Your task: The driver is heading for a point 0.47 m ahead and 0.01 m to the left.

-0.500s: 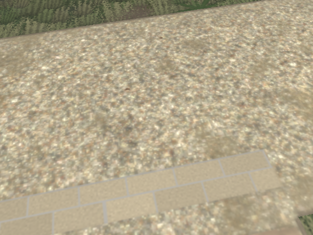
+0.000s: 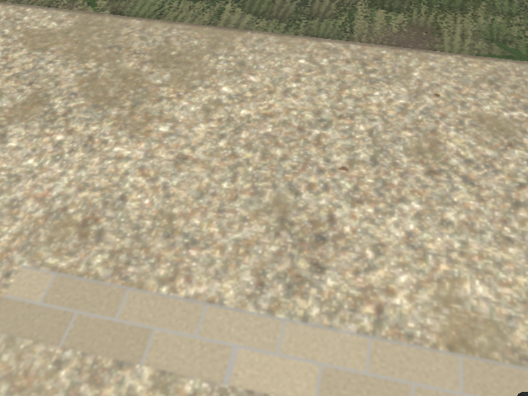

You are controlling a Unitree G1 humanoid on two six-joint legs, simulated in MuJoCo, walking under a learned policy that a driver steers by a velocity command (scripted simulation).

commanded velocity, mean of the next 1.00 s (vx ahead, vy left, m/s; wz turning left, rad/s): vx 0.31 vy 0.00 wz -0.06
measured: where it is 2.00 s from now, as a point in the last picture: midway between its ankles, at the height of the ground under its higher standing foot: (313, 392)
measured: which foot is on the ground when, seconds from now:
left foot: up 0.00-0.38, down 0.40-0.94, up 0.96-1.00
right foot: down 0.00-0.40, up 0.42-0.90, down 0.92-1.00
